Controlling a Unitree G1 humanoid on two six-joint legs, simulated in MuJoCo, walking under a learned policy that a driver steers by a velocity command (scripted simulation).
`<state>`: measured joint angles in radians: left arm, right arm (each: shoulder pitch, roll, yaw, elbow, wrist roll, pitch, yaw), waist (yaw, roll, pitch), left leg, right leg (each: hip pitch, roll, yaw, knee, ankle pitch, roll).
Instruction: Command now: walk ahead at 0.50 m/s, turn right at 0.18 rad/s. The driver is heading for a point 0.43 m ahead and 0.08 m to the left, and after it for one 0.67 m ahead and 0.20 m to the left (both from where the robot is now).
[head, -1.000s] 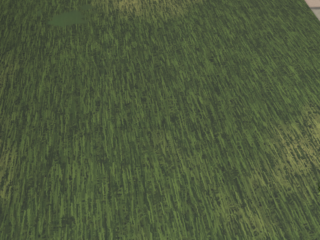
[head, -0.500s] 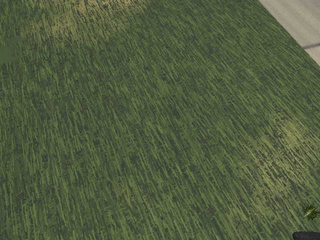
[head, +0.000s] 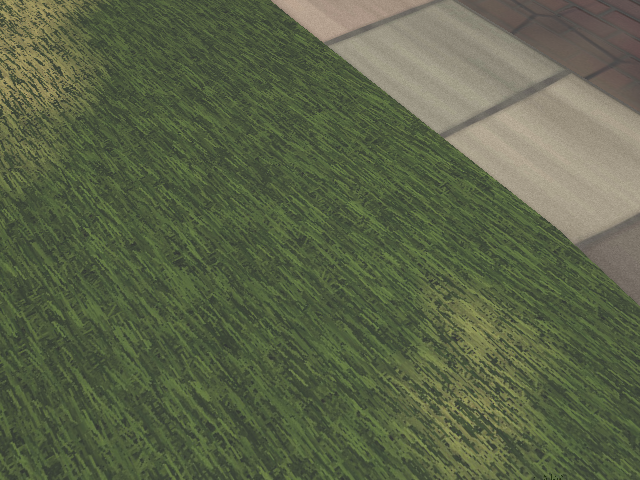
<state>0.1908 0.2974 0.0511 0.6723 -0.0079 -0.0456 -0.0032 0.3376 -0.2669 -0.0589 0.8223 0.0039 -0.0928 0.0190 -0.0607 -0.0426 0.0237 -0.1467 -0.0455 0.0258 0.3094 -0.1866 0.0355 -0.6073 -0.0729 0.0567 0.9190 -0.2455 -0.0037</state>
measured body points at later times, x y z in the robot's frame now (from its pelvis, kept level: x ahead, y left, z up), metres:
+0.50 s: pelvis +0.25 -0.07 +0.00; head +0.28 -0.07 +0.45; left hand +0.31 +0.22 -0.11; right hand +0.41 -0.33 -0.11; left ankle +0.34 +0.09 -0.68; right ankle +0.24 -0.15 -0.75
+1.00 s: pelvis +0.36 -0.04 -0.01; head +0.40 -0.01 +0.44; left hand +0.41 +0.27 -0.12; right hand +0.61 -0.26 -0.10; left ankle +0.40 +0.07 -0.75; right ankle +0.45 -0.18 -0.71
